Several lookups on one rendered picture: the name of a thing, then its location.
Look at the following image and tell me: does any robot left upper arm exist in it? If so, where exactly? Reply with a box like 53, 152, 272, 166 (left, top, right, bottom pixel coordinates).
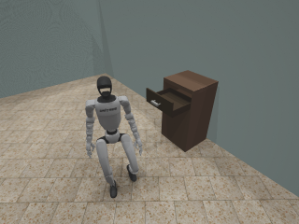
118, 95, 133, 120

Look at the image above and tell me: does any right robot forearm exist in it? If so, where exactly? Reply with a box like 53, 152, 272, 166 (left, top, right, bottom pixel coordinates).
86, 118, 93, 143

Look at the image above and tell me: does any robot torso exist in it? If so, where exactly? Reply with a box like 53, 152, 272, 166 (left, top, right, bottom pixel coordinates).
94, 95, 121, 144

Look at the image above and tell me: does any left robot forearm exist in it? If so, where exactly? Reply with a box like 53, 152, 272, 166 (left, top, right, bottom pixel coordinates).
128, 113, 140, 139

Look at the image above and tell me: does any cabinet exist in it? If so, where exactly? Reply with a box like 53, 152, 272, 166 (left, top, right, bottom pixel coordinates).
161, 70, 219, 152

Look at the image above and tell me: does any drawer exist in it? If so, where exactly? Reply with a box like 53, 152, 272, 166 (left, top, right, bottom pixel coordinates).
146, 88, 192, 118

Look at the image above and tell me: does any robot left thigh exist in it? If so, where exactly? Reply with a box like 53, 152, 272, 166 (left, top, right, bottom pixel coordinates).
120, 133, 138, 173

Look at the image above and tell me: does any left robot hand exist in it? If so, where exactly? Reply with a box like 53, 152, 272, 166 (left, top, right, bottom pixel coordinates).
134, 137, 143, 156

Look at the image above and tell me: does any right robot hand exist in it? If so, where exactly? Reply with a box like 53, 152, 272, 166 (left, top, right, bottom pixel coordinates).
86, 142, 95, 158

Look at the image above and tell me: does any robot right upper arm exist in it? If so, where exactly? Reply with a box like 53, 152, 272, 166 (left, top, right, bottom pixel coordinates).
85, 99, 95, 124

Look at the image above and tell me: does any handle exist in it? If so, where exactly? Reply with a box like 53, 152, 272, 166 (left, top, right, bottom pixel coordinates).
150, 100, 161, 106

